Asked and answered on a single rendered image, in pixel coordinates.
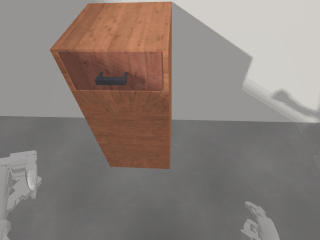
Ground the left robot forearm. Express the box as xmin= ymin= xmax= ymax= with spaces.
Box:
xmin=0 ymin=219 xmax=12 ymax=240

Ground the robot right hand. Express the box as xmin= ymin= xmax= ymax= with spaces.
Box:
xmin=240 ymin=201 xmax=280 ymax=240

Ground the robot left hand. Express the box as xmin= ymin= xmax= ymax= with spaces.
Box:
xmin=0 ymin=150 xmax=42 ymax=220

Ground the handle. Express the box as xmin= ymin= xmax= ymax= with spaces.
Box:
xmin=95 ymin=72 xmax=128 ymax=85

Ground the drawer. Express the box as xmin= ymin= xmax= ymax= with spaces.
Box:
xmin=58 ymin=51 xmax=164 ymax=91

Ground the cabinet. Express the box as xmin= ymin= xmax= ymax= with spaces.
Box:
xmin=50 ymin=1 xmax=172 ymax=169

